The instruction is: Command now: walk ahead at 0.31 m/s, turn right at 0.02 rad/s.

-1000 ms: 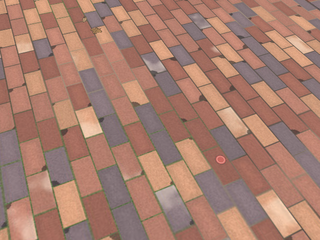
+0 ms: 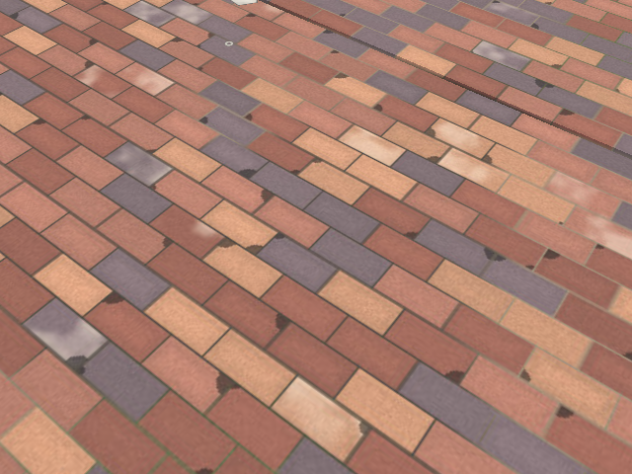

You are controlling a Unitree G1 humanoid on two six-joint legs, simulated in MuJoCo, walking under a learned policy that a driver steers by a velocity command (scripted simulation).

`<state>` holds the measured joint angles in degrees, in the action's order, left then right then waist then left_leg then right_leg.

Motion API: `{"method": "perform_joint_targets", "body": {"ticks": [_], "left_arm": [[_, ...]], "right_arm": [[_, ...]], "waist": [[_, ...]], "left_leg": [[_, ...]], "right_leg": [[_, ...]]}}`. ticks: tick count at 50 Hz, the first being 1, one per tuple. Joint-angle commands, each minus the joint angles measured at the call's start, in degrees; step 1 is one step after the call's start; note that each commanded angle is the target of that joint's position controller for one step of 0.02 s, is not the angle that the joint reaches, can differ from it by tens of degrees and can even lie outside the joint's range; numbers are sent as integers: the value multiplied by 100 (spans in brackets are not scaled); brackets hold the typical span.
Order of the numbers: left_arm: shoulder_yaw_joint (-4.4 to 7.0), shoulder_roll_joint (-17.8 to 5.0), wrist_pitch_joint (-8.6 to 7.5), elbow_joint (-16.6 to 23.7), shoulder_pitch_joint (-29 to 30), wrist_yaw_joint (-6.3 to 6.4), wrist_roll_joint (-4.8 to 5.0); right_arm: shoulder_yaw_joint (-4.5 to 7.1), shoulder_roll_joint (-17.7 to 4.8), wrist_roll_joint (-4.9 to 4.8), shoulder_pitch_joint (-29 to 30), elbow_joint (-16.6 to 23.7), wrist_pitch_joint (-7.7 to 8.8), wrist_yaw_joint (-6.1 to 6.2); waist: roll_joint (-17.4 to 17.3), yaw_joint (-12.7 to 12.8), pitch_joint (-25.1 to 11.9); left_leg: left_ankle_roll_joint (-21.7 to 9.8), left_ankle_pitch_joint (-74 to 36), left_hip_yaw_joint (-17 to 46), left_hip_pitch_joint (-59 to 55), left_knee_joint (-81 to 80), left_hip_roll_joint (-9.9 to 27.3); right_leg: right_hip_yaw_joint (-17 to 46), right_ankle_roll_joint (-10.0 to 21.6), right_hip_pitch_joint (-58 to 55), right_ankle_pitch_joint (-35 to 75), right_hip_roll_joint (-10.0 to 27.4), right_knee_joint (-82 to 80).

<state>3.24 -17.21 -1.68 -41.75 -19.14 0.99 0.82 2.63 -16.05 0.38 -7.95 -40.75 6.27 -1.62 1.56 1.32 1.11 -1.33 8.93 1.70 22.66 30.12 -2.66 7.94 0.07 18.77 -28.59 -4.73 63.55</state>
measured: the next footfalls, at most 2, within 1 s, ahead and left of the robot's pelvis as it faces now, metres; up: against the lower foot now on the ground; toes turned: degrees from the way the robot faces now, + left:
right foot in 0.32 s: +0.21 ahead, -0.11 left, +0.00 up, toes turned +14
left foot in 0.72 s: +0.11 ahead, +0.14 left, +0.00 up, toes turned +24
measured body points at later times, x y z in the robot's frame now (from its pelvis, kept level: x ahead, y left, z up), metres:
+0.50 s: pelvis +0.11 -0.01 +0.01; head +0.15 -0.02 +0.46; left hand +0.22 +0.28 -0.07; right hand +0.29 -0.28 -0.10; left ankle +0.06 +0.11 -0.65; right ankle +0.17 -0.12 -0.73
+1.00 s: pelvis +0.12 +0.05 +0.02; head +0.12 +0.09 +0.47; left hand +0.10 +0.38 -0.09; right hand +0.36 -0.13 -0.06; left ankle +0.08 +0.13 -0.73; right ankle +0.23 -0.07 -0.67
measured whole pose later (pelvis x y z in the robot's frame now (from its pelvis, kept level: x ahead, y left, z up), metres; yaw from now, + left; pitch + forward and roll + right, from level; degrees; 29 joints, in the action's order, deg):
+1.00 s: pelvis +0.12 +0.05 +0.02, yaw +30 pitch +2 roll -2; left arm 5.4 -19.0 -1.4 -43.4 -9.7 0.2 0.2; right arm 2.7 -15.9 -0.1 -14.9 -38.4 0.6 1.0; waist 1.6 -0.8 0.3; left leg -3.8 10.9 5.1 11.3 20.8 -2.6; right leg 1.4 -2.9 28.5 -12.7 1.6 48.6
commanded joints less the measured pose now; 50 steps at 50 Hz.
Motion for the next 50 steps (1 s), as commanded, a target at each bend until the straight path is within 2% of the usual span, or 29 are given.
{"method": "perform_joint_targets", "body": {"ticks": [1, 3, 5, 6, 8, 12, 15, 16, 17, 18, 19, 20, 21, 22, 24, 28, 33, 35, 36, 37, 38, 39, 40, 41, 42, 43, 44, 46, 50], "left_arm": [[173, -696, -101, 622, 398, 37, -194], [82, -341, -103, 617, 335, 22, -203], [11, -165, -94, 614, 400, 49, -167], [7, -187, -74, 603, 461, 65, -141], [40, -308, 3, 603, 660, 85, -99], [79, -363, 87, 773, 1204, 74, -76], [146, -423, -42, 721, 1003, 24, -70], [212, -672, -69, 725, 854, 53, -138], [258, -967, -23, 811, 809, 119, -216], [297, -1039, 28, 712, 720, 63, -350], [234, -757, 14, 771, 862, 41, -266], [163, -489, 0, 783, 1098, 32, -221], [140, -432, 8, 822, 1327, 27, -197], [145, -464, 20, 792, 1448, 29, -159], [169, -530, 55, 705, 1408, 62, -197], [258, -709, 144, 582, 1288, 128, -176], [361, -989, 175, 448, 1264, 48, -38], [371, -995, 168, 390, 1359, 44, 81], [339, -840, 154, 263, 1110, 33, 89], [265, -551, 148, 229, 864, 1, -90], [168, -350, 145, 599, 1186, 26, -297], [256, -627, 141, 638, 1610, 80, -215], [307, -736, 170, 602, 1603, 99, -87], [343, -748, 184, 457, 1362, 117, -86], [371, -805, 184, 408, 1318, 115, -116], [373, -785, 158, 382, 1288, 74, -115], [365, -747, 113, 371, 1256, 26, -85], [343, -689, 1, 342, 1332, -39, -42], [245, -496, -184, 322, 1571, -130, -49]], "right_arm": [[115, -571, -17, -301, 205, -57, -11], [83, -527, 5, -259, 90, -93, 9], [203, -889, -9, -320, 2, -178, 81], [267, -1062, -42, -344, -11, -241, 121], [329, -1188, -127, -401, -26, -359, 185], [343, -1102, -206, -450, -38, -546, 262], [321, -956, -232, -217, 82, -666, 342], [256, -734, -178, -350, 124, -675, 352], [159, -367, -38, -700, 128, -672, 339], [227, -623, -113, -904, 251, -650, 352], [348, -1019, -92, -1051, 114, -669, 366], [432, -1167, -139, -990, 26, -736, 372], [452, -1093, -159, -1022, -62, -839, 408], [442, -1017, -146, -955, -11, -907, 413], [373, -756, -172, -747, 154, -945, 370], [265, -565, -150, -304, 482, -925, 251], [303, -726, -146, -228, 680, -965, 95], [344, -728, -138, -503, 617, -980, 47], [404, -851, -111, -686, 556, -977, 77], [547, -1358, -117, -844, 598, -959, 163], [623, -1912, 3, -776, 782, -903, 195], [552, -1594, 155, -898, 790, -777, 147], [481, -1437, 139, -657, 759, -683, 142], [464, -1261, -25, -459, 723, -647, 179], [398, -1083, -161, -394, 711, -646, 208], [335, -980, -164, -381, 711, -641, 241], [295, -912, -113, -398, 724, -623, 260], [266, -874, -32, -515, 682, -546, 291], [289, -1018, -45, -753, 480, -422, 294]], "waist": [[-484, -196, -353], [-731, -27, -451], [-890, -23, -672], [-895, -44, -790], [-847, -103, -868], [-892, -201, -618], [-879, 62, -509], [-578, 21, -698], [633, -173, -910], [1519, -232, -910], [970, -225, -785], [638, -256, -612], [453, -326, -548], [501, -318, -440], [641, -263, -363], [748, -57, -586], [837, -43, -612], [749, -269, -583], [489, -305, -600], [-766, -210, -620], [-2119, -232, -572], [-1370, -638, -885], [-1088, -442, -673], [-795, -274, -638], [-845, -256, -551], [-985, -235, -482], [-1088, -225, -430], [-1068, -281, -337], [-1004, -438, -140]], "left_leg": [[-1227, -2759, 2095, -1774, -1057, 1701], [-1133, -3916, 1511, -1414, -1048, 1299], [-1218, -4381, 1310, -1295, -1025, 1236], [-1224, -4271, 1301, -1238, -1029, 1236], [-1162, -3597, 1392, -1139, -1054, 1227], [-1012, -1902, 1843, -970, -977, 1122], [-679, -984, 2156, -835, -568, 821], [-421, -190, 2018, -470, -93, 611], [-79, 1964, 1198, 219, 1267, -23], [176, 3130, 519, 1019, 2290, -339], [377, 2850, 616, 1132, 3161, 5], [496, 2470, 602, 1226, 3529, 90], [600, 2197, 549, 1198, 3679, 168], [693, 1933, 486, 1217, 3790, 223], [793, 1590, 212, 1060, 3516, 259], [787, 1329, -23, 687, 2367, 478], [463, 1100, -364, -96, 1108, 447], [177, 371, -544, -730, 43, 306], [-18, -195, -402, -1315, -475, 221], [-403, -1845, 899, -2166, -901, 1099], [-1591, -3217, 2788, -2431, -909, 2456], [-1968, -2632, 2803, -2146, -1082, 2456], [-1677, -2133, 2286, -1911, -1120, 2114], [-1327, -740, 2000, -1884, -1203, 1738], [-1169, 479, 2005, -1854, -1368, 1597], [-1128, 1340, 1995, -1727, -1569, 1459], [-1120, 1798, 2042, -1702, -1746, 1404], [-1095, 1732, 2002, -1827, -1925, 1387], [-1069, 1258, 1783, -1843, -1980, 1372]], "right_leg": [[-168, -166, 1784, 295, 677, 379], [-341, -271, 1183, 425, 690, -598], [-510, -392, 744, 641, 518, -1424], [-531, -412, 525, 917, 434, -1704], [-487, -428, 288, 1388, 317, -2081], [-306, -375, 119, 1515, 206, -2743], [-301, -160, -638, 2370, 306, -4180], [70, 95, -1296, 2869, 971, -4297], [1075, 605, -1937, 4446, 2199, -4234], [2147, 1482, -1782, 4798, 2952, -4408], [1949, 1602, -1684, 4470, 2798, -4452], [1306, 1371, -1544, 4238, 2416, -4374], [851, 1179, -1403, 3972, 2135, -4367], [616, 1182, -1240, 4088, 2076, -4386], [113, 1224, -1041, 4196, 1862, -4509], [-242, 1337, -1301, 4135, 2013, -4507], [-434, 1229, -1261, 3898, 2256, -4321], [-655, 911, -1042, 3493, 2168, -3903], [-913, 561, -680, 2924, 1954, -3445], [-1522, -23, 355, 1495, 1428, -2135], [-1436, -457, 1906, -973, 555, -766], [-577, -424, 1958, -1077, 551, 148], [-415, -325, 1949, -602, 649, 353], [-376, -278, 1994, -27, 756, 151], [-372, -272, 2077, 382, 811, -76], [-437, -283, 2001, 779, 788, -129], [-496, -288, 1984, 1069, 745, -249], [-535, -290, 1969, 1470, 729, -836], [-569, -310, 1610, 1857, 715, -2144]]}}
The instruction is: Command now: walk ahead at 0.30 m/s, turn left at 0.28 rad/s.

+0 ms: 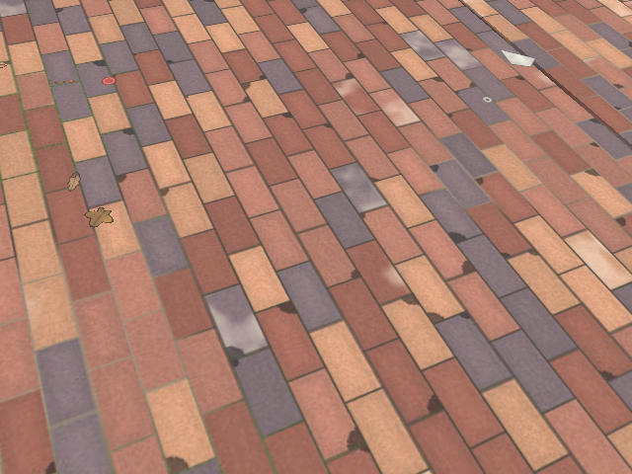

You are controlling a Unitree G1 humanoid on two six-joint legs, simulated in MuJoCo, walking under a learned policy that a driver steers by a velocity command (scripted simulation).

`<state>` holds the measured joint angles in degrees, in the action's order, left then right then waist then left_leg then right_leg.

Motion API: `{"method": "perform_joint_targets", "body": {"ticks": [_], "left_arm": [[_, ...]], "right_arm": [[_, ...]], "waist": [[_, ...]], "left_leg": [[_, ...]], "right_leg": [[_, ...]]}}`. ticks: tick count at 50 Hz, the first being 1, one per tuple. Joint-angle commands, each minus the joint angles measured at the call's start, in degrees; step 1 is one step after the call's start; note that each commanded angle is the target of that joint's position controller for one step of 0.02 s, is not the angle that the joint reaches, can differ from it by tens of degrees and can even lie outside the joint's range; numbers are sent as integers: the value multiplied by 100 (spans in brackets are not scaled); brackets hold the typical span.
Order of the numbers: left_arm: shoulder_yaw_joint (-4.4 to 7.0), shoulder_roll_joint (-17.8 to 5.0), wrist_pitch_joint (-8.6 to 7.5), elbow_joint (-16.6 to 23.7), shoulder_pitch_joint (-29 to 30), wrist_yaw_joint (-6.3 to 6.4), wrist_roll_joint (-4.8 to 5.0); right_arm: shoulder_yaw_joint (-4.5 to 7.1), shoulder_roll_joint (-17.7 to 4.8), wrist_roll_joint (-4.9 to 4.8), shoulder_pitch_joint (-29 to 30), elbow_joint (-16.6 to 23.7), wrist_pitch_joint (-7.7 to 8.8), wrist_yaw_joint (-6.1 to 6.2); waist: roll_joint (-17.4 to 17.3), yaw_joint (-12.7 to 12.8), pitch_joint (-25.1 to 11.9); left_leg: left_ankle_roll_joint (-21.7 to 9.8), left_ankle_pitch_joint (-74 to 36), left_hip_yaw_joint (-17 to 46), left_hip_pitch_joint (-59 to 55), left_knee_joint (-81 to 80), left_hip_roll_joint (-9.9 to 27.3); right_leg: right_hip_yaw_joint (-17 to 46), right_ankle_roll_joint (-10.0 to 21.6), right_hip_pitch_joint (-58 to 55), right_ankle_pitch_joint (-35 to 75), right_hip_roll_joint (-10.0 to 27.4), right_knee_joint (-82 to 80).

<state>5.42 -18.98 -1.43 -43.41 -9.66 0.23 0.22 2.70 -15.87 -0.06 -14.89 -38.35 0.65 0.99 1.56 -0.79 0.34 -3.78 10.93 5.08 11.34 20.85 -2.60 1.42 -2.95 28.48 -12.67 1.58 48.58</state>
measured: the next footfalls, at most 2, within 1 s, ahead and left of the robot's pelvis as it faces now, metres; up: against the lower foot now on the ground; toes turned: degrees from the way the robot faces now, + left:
right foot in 0.26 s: +0.17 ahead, -0.16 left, +0.00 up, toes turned +2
left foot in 0.74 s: +0.50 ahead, +0.09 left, +0.00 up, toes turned +3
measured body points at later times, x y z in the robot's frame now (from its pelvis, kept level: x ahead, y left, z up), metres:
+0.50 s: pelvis +0.18 -0.06 +0.00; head +0.20 -0.08 +0.45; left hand +0.21 +0.22 -0.12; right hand +0.33 -0.32 -0.11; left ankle +0.25 +0.10 -0.68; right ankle +0.13 -0.16 -0.75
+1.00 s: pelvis +0.46 +0.01 -0.01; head +0.48 +0.01 +0.44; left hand +0.59 +0.29 -0.12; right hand +0.53 -0.27 -0.12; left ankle +0.46 +0.09 -0.75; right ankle +0.52 -0.16 -0.67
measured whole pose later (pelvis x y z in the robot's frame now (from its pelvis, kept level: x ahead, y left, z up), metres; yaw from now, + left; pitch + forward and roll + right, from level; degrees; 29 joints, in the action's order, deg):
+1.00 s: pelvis +0.46 +0.01 -0.01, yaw -2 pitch +0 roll +2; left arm 3.0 -18.2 -2.5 -44.9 -12.9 0.2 1.5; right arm 3.3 -15.3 0.8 -16.8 -45.4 5.9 -1.5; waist 2.9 -1.8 2.2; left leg -4.1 9.2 -5.8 7.6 16.5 -3.9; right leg 4.9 -0.1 36.2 -11.9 5.9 60.5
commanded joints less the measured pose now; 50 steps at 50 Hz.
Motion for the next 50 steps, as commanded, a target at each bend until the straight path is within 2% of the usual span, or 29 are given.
{"method": "perform_joint_targets", "body": {"ticks": [1, 5, 9, 12, 13, 14, 15, 16, 17, 18, 20, 22, 24, 27, 30, 33, 35, 36, 37, 38, 39, 40, 41, 42, 43, 44, 45, 48, 50], "left_arm": [[12, -313, -237, 491, 659, -73, 25], [-37, -320, -334, 541, 804, -134, 79], [-87, -338, -450, 586, 822, -188, 129], [-55, -396, -496, 345, 97, -170, 95], [2, -564, -506, 223, -502, -120, 77], [126, -1108, -510, 134, -1135, -77, 3], [221, -1343, -473, -29, -1608, -140, 16], [78, -911, -478, -4, -1425, -163, 61], [-3, -675, -463, 66, -1163, -157, 42], [-58, -548, -446, 131, -949, -154, 0], [-128, -422, -417, 169, -732, -137, -46], [-126, -460, -427, 144, -736, -117, -8], [-111, -534, -420, 79, -805, -87, 19], [-101, -624, -376, -46, -1006, -39, 48], [-87, -698, -333, -222, -1361, -13, 95], [-55, -752, -254, -348, -1451, 8, 132], [-11, -873, -196, -365, -1408, 34, 113], [-4, -909, -155, -357, -1330, 47, 99], [-52, -821, -124, -318, -1311, 68, 57], [-195, -460, -135, -160, -1437, 84, -121], [-385, 220, -252, -144, -2291, 14, -11], [-235, -498, -356, -190, -1715, -34, 132], [-163, -705, -409, -3, -1105, -65, 268], [-186, -614, -427, 37, -825, -41, 238], [-162, -556, -399, 36, -738, -32, 152], [-154, -477, -331, -17, -912, -41, 150], [-167, -359, -254, -77, -1048, -32, 163], [-180, -192, -90, -12, -875, 13, 137], [-171, -183, -94, 89, -591, 14, 109]], "right_arm": [[293, -1087, -8, -95, 205, 156, 21], [306, -1187, -62, -233, 61, 188, -47], [286, -1160, -91, -349, -62, 183, -105], [201, -943, -77, -305, -106, 151, -136], [123, -719, -37, -213, -73, 168, -133], [4, -352, -8, -233, 105, 238, -126], [42, -538, -71, -183, 284, 343, -75], [168, -973, -152, -77, 243, 397, -76], [185, -989, -176, 18, 210, 416, -105], [172, -905, -129, 99, 186, 426, -124], [167, -737, -58, 205, 197, 428, -172], [129, -561, -35, 253, 207, 403, -195], [89, -451, -16, 520, 306, 392, -183], [0, -248, -33, 1061, 446, 444, -232], [-16, -250, -91, 1553, 578, 487, -321], [30, -392, -108, 1719, 675, 508, -399], [112, -582, -86, 1409, 618, 502, -399], [208, -750, -75, 841, 474, 487, -364], [329, -985, -72, -34, 231, 460, -300], [424, -1412, -5, -1044, 59, 408, -219], [435, -1629, 10, -1065, -42, 423, -289], [295, -1005, -57, -929, 0, 421, -282], [233, -836, -53, -515, 18, 421, -253], [208, -780, -11, -170, 32, 430, -248], [180, -645, 39, 70, 23, 452, -260], [161, -562, 101, 194, 2, 495, -259], [169, -521, 91, 249, -47, 548, -266], [214, -605, 75, 269, -261, 664, -248], [238, -671, 102, 192, -380, 669, -205]], "waist": [[-990, -260, -6], [-875, -370, 219], [-807, -353, 266], [-698, 97, 12], [-553, 391, -255], [564, 547, -736], [1475, 669, -832], [873, 620, -336], [677, 510, -17], [492, 437, 102], [443, 293, 250], [464, 245, 236], [324, 281, 273], [307, 448, 331], [271, 597, 464], [286, 465, 499], [383, 207, 207], [404, -142, -193], [329, -571, -793], [-501, -825, -1737], [-2044, -270, -2487], [-1288, -544, -1952], [-932, -502, -1034], [-384, -328, -586], [-338, -162, -282], [-533, 24, -253], [-607, 103, -233], [-536, 174, 117], [-460, 104, 246]], "left_leg": [[-847, 1077, 1454, -636, -1068, 1392], [-925, 1294, 1566, -361, -1066, 1495], [-918, 1217, 1662, -279, -898, 1539], [-671, 677, 1401, 160, -302, 1229], [-451, 367, 1108, 611, 417, 956], [-49, 667, 268, 1703, 2175, 263], [223, 2095, -63, 3015, 3672, -81], [202, 1991, 199, 3581, 4338, 234], [167, 1482, 135, 3741, 4507, 453], [176, 1058, 14, 3717, 4426, 603], [248, 497, -58, 3385, 4063, 823], [387, 135, -230, 3224, 3751, 836], [508, -278, -335, 3169, 3101, 819], [534, -1156, -496, 2650, 1899, 681], [462, -1622, -540, 2325, 1229, 542], [225, -1317, -430, 2321, 883, 499], [36, -861, -561, 1750, 830, 311], [-123, -795, -721, 926, 749, 145], [-308, -929, -703, -418, 756, 204], [-665, -1047, 677, -2266, 1047, 1420], [-1560, 542, 3528, -3699, 198, 2536], [-1307, 1253, 3570, -3305, -253, 2318], [-1079, 968, 2591, -2481, -374, 2182], [-967, 260, 1968, -1658, -526, 1983], [-918, -267, 1470, -1073, -701, 1781], [-880, -498, 1129, -699, -889, 1668], [-899, -592, 890, -467, -1071, 1614], [-924, -937, 219, -77, -1433, 1612], [-876, -1193, -158, -205, -1505, 1564]], "right_leg": [[74, -3, 537, 291, 83, -864], [41, 95, 233, 243, 76, -1453], [-45, 315, -214, 138, 32, -1835], [-209, 499, -1599, 355, -103, -2322], [169, 670, -2470, 219, 208, -2381], [1634, 1195, -3724, -340, 1239, -2730], [3540, 1863, -4228, -1551, 2016, -3433], [3536, 1847, -3973, -2188, 2000, -3544], [3013, 1680, -3700, -2029, 1765, -3586], [2563, 1595, -3436, -1556, 1541, -3676], [1895, 1503, -2896, -470, 1250, -3875], [1406, 1538, -2658, 440, 1089, -4019], [1004, 1533, -2563, 1215, 982, -4082], [484, 1399, -2337, 1670, 783, -4104], [456, 1388, -2430, 1573, 946, -4127], [487, 1270, -3016, 2055, 1230, -3859], [426, 1157, -3323, 3404, 1265, -3308], [277, 1066, -3291, 4362, 1140, -2574], [93, 899, -2812, 4464, 877, -1461], [-98, 726, -1510, 2389, 493, 449], [289, 463, 463, -1973, -550, 2170], [749, 522, 1078, -2000, -226, 2623], [580, 573, 1339, -1476, 30, 2574], [450, 544, 1139, -967, 294, 2318], [426, 493, 962, -656, 455, 2020], [490, 457, 614, -427, 593, 1911], [493, 407, 427, -328, 627, 1818], [565, 262, 683, 64, 651, 1456], [656, 205, 1003, 688, 612, 937]]}}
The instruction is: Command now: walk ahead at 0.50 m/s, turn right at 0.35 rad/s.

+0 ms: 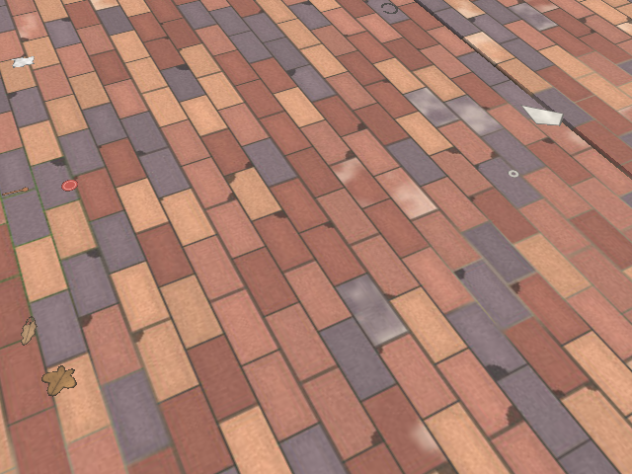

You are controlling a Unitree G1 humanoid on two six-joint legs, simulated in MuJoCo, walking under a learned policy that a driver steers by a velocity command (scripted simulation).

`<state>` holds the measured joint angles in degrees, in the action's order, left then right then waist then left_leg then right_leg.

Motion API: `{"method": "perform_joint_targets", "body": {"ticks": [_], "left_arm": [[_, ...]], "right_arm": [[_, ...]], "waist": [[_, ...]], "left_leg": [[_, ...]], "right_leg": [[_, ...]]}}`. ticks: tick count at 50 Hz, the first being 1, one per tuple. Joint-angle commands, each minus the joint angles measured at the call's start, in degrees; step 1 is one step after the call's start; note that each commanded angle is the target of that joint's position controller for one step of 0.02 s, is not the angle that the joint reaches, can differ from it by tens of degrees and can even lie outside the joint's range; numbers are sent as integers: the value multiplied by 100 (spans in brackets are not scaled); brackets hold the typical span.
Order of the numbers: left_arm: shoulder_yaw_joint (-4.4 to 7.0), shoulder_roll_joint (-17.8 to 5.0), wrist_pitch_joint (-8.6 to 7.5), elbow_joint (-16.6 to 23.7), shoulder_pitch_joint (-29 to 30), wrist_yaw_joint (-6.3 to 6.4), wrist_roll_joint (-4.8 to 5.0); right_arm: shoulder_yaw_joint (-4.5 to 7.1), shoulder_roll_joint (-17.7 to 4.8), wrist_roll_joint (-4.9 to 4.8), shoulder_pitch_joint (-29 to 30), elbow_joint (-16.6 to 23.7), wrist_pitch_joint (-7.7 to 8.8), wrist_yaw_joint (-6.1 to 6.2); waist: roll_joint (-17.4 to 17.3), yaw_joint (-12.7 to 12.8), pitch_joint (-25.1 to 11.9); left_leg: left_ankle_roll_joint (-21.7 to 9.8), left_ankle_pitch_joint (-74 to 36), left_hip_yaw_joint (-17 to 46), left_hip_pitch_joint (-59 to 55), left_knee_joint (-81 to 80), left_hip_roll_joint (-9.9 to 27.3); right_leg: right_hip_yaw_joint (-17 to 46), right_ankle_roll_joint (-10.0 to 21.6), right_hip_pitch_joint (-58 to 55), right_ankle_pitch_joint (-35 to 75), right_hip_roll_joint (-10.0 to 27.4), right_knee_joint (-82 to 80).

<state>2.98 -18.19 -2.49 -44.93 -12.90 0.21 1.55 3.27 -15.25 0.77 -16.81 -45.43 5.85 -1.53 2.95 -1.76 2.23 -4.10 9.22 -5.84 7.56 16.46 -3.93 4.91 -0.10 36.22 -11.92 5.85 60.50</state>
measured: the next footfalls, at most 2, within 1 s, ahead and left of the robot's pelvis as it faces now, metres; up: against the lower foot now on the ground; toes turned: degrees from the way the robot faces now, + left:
right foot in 0.30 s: +0.33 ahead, -0.16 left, +0.00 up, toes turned -12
left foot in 0.76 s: +0.66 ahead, -0.05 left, +0.00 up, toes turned -26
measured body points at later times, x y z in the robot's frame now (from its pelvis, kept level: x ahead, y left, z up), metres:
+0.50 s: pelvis +0.28 -0.08 +0.00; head +0.32 -0.10 +0.44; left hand +0.45 +0.16 -0.10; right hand +0.37 -0.39 -0.11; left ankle +0.35 +0.10 -0.66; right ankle +0.29 -0.15 -0.75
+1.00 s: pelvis +0.52 -0.09 -0.01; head +0.56 -0.10 +0.44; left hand +0.75 +0.10 -0.13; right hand +0.53 -0.38 -0.12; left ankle +0.63 -0.03 -0.75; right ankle +0.45 -0.23 -0.71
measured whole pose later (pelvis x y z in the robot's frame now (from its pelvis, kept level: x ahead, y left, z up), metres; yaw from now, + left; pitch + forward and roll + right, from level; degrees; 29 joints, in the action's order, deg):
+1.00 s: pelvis +0.52 -0.09 -0.01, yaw -26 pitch +1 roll +0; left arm 2.7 -16.5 1.6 -40.7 -12.7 2.1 0.1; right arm 1.3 -13.2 1.2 -8.0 -44.9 3.1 -1.6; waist 1.6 -0.5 3.8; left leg -2.1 6.7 -0.9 19.5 25.3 -1.8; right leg 4.7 -4.0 23.2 -25.7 1.1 48.3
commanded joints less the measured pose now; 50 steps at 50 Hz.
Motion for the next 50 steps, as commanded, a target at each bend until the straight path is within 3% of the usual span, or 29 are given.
{"method": "perform_joint_targets", "body": {"ticks": [1, 5, 9, 12, 13, 14, 15, 16, 17, 18, 19, 20, 21, 23, 27, 30, 32, 34, 36, 38, 39, 40, 41, 42, 43, 44, 45, 48, 50], "left_arm": [[71, -249, -14, 270, -160, -9, -29], [-9, -74, -90, 516, 612, -158, -52], [-29, -68, -88, 903, 1205, -305, -41], [64, -245, -57, 1082, 1062, -394, -38], [149, -389, -30, 1045, 694, -393, -42], [293, -624, -12, 891, -48, -359, -30], [491, -998, 28, 664, -1045, -263, -17], [636, -1683, 41, 636, -1247, -175, 16], [520, -1374, -30, 814, -1333, -188, -9], [407, -1020, -85, 786, -1164, -201, -76], [369, -887, -117, 807, -832, -195, -71], [318, -724, -118, 874, -439, -188, -61], [262, -575, -122, 970, -188, -167, -115], [262, -573, -129, 1047, -36, -128, -127], [328, -801, -120, 910, -304, 13, -77], [341, -836, -57, 806, -541, 69, -46], [344, -848, -36, 705, -724, 77, -25], [322, -746, 12, 595, -850, 108, -30], [310, -680, 70, 545, -844, 153, -75], [250, -503, 93, 619, -615, 161, -100], [145, -230, 70, 762, -771, 153, -195], [51, -14, 50, 600, -1737, 132, -115], [124, -506, 64, 477, -1956, 114, -66], [210, -772, 139, 513, -1318, 133, -15], [212, -773, 222, 601, -818, 173, -49], [206, -683, 301, 681, -574, 196, -108], [183, -525, 372, 707, -558, 198, -123], [51, -82, 404, 596, -724, 218, -165], [43, -103, 403, 539, -692, 210, -170]], "right_arm": [[181, -752, 20, 391, 296, 140, 67], [200, -917, -26, 208, 139, 83, 136], [254, -1059, -123, -178, -94, -111, 168], [311, -1246, -165, -72, -79, -276, 235], [333, -1319, -167, -14, -47, -328, 273], [329, -1335, -170, 76, -9, -378, 309], [271, -1234, -144, 95, 68, -365, 348], [12, -437, 56, -503, 360, -221, 249], [-23, -591, -31, -221, 396, 24, 147], [91, -985, -281, 458, 580, 165, 69], [58, -936, -297, 663, 674, 242, 68], [73, -908, -164, 684, 621, 253, 111], [117, -961, -75, 593, 591, 201, 134], [123, -869, -7, 420, 579, 67, 135], [31, -598, 23, 1006, 760, -45, 170], [-29, -476, -31, 1645, 904, 0, 115], [-17, -545, -98, 1870, 970, 46, 61], [34, -678, -52, 1902, 987, 99, 10], [92, -779, 4, 1709, 947, 158, -23], [160, -880, 114, 1016, 771, 226, 8], [216, -1225, 241, 484, 762, 259, 29], [269, -1358, 217, 41, 598, 142, 22], [228, -1099, -31, -129, 546, 45, -27], [153, -858, -81, 170, 625, -18, -20], [49, -636, -26, 563, 665, -75, -10], [-38, -459, 6, 907, 665, -109, -10], [-72, -413, 42, 1114, 626, -137, -9], [-15, -580, 70, 1297, 486, -195, 10], [16, -693, 8, 1189, 372, -236, 40]], "waist": [[-580, 177, 74], [-452, -142, 242], [-403, -334, 385], [-648, -72, 77], [-772, 164, -211], [-748, 599, -625], [-451, 1095, -1144], [1035, 603, -1719], [672, 785, -2551], [306, 949, -1807], [-44, 738, -1157], [-347, 475, -733], [-227, 266, -563], [-98, 78, -495], [-31, 226, -246], [141, 501, -200], [200, 600, -196], [251, 608, -177], [379, 502, -288], [350, 95, -676], [-272, -7, -1486], [-1796, 134, -2342], [-1563, 80, -2549], [-1043, -67, -1811], [-689, -32, -1308], [-652, 104, -924], [-840, 285, -733], [-1179, 398, -774], [-1130, 343, -1081]], "left_leg": [[-781, -1136, 709, 113, -1079, 1628], [-592, -1342, 70, -137, -1129, 1570], [-522, -1835, -122, -1178, -757, 1886], [-336, -4001, -344, -1611, 106, 1976], [-264, -4919, -425, -1618, 733, 1945], [-133, -5237, -552, -1337, 1760, 1802], [91, -4270, -596, -267, 3257, 1572], [490, 550, -436, 2425, 5440, 586], [482, 2533, 932, 3387, 6336, 47], [345, 2051, 1222, 3900, 6372, 408], [267, 1524, 1143, 3857, 5903, 656], [308, 1218, 1091, 3561, 5360, 860], [368, 987, 1103, 3136, 5028, 997], [559, 780, 1030, 2744, 4670, 1019], [876, -278, 873, 2682, 3250, 854], [890, -1284, 841, 2236, 1979, 564], [845, -1529, 890, 2081, 1601, 483], [703, -1483, 949, 2069, 1252, 432], [489, -1235, 943, 1882, 1096, 378], [191, -2029, 779, 798, 670, 442], [-223, -4008, 1564, -772, 1199, 1389], [-1353, -4868, 3355, -2526, 1274, 2719], [-1453, -3429, 4134, -2491, 1000, 2883], [-1217, -2559, 3583, -1855, 797, 2593], [-1009, -2252, 3002, -1140, 642, 2285], [-928, -2174, 2628, -436, 485, 2084], [-812, -2103, 2287, 139, 311, 1842], [-817, -2937, 1530, 748, 214, 1475], [-882, -2852, 1512, 580, 258, 1578]], "right_leg": [[275, -78, 240, 980, 151, -603], [-229, -7, 31, 1898, 38, -1902], [-465, 192, 485, 1425, -50, -2468], [-887, 473, -22, 534, -418, -2559], [-1049, 602, -561, 244, -642, -2511], [-1122, 779, -1570, 296, -884, -2700], [-608, 1050, -3263, 529, -767, -2971], [2314, 2061, -5547, -22, 772, -3109], [4431, 2553, -6197, -730, 1375, -4096], [3613, 2164, -5735, -575, 1205, -4319], [2848, 1948, -4877, -149, 967, -4350], [2250, 1781, -4041, 486, 721, -4401], [1874, 1718, -3440, 1048, 540, -4519], [1574, 1754, -2848, 1613, 355, -4718], [976, 1576, -2251, 1814, 24, -4772], [894, 1300, -2100, 1137, -178, -4656], [1101, 1245, -2258, 832, -41, -4564], [1263, 1127, -2688, 1295, 64, -4112], [1451, 968, -3081, 1974, 162, -3586], [1286, 651, -3071, 2693, -207, -2671], [1077, 374, -2330, 1512, -577, -1385], [598, -67, -786, -2368, -1348, 517], [823, -166, -343, -2843, -1130, 1239], [771, -263, -73, -2451, -942, 1526], [569, -322, -98, -2147, -765, 1325], [496, -356, -286, -1927, -561, 903], [379, -363, -720, -1791, -374, 315], [-110, -439, -1785, -1526, -421, -1277], [-163, -408, -2229, -795, -418, -1966]]}}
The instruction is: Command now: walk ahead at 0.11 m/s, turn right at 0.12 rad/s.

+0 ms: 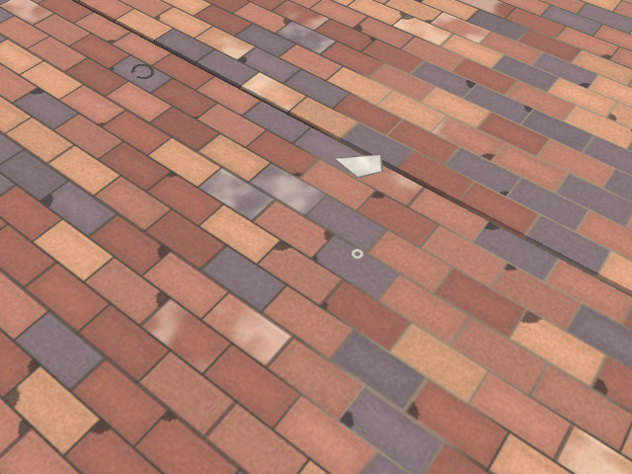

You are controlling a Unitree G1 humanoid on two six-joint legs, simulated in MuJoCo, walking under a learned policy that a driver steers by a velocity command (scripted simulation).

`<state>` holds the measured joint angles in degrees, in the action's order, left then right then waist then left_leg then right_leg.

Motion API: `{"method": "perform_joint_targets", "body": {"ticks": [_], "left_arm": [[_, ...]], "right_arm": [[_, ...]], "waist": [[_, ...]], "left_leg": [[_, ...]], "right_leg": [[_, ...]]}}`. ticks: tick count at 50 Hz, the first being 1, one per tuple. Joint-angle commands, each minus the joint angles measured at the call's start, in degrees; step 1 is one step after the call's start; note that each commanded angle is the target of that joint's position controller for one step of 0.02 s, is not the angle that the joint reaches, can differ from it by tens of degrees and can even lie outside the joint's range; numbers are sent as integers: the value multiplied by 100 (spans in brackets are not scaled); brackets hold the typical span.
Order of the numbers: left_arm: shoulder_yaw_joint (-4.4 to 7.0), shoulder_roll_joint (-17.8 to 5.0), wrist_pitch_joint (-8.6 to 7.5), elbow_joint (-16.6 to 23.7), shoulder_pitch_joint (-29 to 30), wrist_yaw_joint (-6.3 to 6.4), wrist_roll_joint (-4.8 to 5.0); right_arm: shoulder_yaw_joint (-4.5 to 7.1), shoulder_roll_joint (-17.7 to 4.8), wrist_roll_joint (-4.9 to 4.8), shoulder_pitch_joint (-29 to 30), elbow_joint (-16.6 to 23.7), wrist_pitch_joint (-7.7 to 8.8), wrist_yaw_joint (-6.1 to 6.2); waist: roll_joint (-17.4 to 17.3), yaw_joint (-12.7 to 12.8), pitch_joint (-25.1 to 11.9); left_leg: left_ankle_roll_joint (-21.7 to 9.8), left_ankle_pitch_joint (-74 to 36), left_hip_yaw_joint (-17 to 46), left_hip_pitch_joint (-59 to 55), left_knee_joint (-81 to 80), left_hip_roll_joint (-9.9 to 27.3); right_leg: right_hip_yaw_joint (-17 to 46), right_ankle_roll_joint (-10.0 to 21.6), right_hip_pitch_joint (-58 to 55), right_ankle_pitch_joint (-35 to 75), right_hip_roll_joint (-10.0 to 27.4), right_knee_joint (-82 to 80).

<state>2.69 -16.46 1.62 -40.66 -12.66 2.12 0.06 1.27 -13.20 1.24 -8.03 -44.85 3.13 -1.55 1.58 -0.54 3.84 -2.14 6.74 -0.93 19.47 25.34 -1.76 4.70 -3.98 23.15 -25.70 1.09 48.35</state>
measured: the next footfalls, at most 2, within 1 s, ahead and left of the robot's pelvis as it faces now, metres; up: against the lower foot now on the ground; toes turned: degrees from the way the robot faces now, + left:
right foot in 0.10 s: +0.09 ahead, -0.15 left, +0.00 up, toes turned +3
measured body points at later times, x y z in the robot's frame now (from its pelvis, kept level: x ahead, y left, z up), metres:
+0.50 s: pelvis +0.07 -0.02 +0.00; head +0.07 -0.03 +0.45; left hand +0.18 +0.23 -0.12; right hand +0.17 -0.28 -0.13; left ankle +0.07 +0.10 -0.74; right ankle +0.05 -0.15 -0.74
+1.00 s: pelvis +0.06 -0.03 +0.00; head +0.07 -0.03 +0.45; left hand +0.12 +0.23 -0.14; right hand +0.12 -0.29 -0.15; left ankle +0.07 +0.10 -0.74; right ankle +0.05 -0.15 -0.74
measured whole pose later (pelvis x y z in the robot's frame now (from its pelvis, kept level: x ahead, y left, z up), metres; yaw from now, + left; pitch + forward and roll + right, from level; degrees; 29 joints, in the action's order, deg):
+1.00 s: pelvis +0.06 -0.03 +0.00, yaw +0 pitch -2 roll +0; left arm 1.4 -12.8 -0.1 -57.1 -12.9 2.2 -0.3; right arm 1.5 -13.5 0.1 -9.1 -62.6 -0.9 2.0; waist -0.2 -0.8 2.4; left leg 1.0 14.5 0.5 11.7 28.1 0.8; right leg 2.1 -0.2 9.5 -16.7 -0.5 28.2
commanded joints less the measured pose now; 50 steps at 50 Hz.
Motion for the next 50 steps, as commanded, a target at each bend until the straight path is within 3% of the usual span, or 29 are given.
{"method": "perform_joint_targets", "body": {"ticks": [1, 3, 4, 5, 6, 7, 8, 10, 15, 23, 33, 50], "left_arm": [[87, -320, 13, 73, -707, 7, -19], [92, -312, 54, 34, -602, -29, -66], [91, -370, 67, 122, -387, -29, -147], [105, -540, 68, 254, -210, -9, -195], [190, -908, 78, 240, 5, 7, -144], [163, -665, 45, 203, 38, -20, -132], [104, -465, -4, 184, 66, -34, -161], [78, -390, -115, 156, 110, -48, -154], [81, -411, -206, 47, -34, -32, -80], [77, -372, -198, -184, -23, -37, -60], [65, -330, -221, -693, -23, -18, -49], [-21, -243, -225, -1533, -142, 22, -36]], "right_arm": [[213, -920, -73, 336, 281, 3, 54], [159, -845, -120, 457, 241, -60, 54], [94, -691, -107, 326, 163, -65, 38], [38, -574, -34, 202, 100, -62, 18], [65, -632, -2, -89, 68, -72, 8], [63, -670, 12, 56, 31, -96, 36], [67, -685, -12, 138, 32, -111, 61], [61, -654, -26, 27, -70, -131, 111], [69, -656, -66, 0, -272, -128, 131], [102, -728, -106, 53, -657, -251, 201], [133, -759, -116, 108, -1126, -352, 307], [111, -633, -108, -148, -1636, -363, 381]], "waist": [[-934, 236, -1281], [-831, 318, -1101], [-723, 276, -919], [-456, 182, -771], [181, -159, -494], [280, -17, -362], [271, 8, -234], [345, -25, -262], [74, 19, -562], [-126, -2, -578], [-119, -28, -450], [-140, -23, -200]], "left_leg": [[-1052, -2106, 1005, -570, -630, 1369], [-813, -371, 933, -178, -678, 1187], [-523, 636, 920, 74, -731, 1023], [-214, 1506, 827, 305, -628, 824], [24, 1830, 453, 215, -569, 403], [153, 1578, 290, -168, -383, 317], [160, 1349, 286, -267, -273, 317], [104, 810, 256, -382, -102, 329], [102, -173, 247, -650, 101, 372], [150, -565, 268, -927, 165, 406], [175, -433, 267, -1037, 49, 403], [203, 107, 218, -904, -157, 342]], "right_leg": [[-184, 23, -1156, 969, 48, -1096], [-292, 187, -1717, 1722, -26, -1933], [-108, 308, -1887, 1959, 99, -2241], [323, 480, -1979, 2117, 484, -2428], [410, 690, -1386, 1286, 542, -2343], [302, 714, -857, 421, 369, -2445], [268, 644, -677, 366, 299, -2510], [235, 518, -739, 1123, 271, -2435], [153, 495, -1089, 2281, 222, -2109], [75, 512, -1183, 2715, 157, -2106], [-40, 491, -1201, 2526, 82, -2293], [-162, 466, -1049, 1759, -11, -2569]]}}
